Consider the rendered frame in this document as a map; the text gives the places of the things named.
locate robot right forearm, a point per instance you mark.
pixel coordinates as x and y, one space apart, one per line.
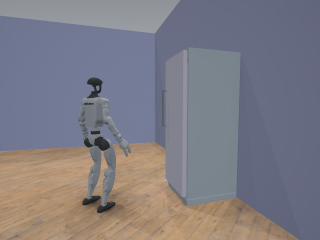
114 130

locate robot left forearm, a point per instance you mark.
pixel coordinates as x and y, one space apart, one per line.
83 128

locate left robot upper arm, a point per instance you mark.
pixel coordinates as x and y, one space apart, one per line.
81 116

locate robot right shin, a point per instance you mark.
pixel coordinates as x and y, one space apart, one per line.
107 186

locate right robot upper arm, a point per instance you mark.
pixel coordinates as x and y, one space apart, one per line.
104 108

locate robot right hand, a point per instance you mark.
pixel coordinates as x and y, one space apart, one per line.
123 145

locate left robot thigh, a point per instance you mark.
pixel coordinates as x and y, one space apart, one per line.
96 156

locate fridge door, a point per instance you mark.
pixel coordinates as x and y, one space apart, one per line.
176 84

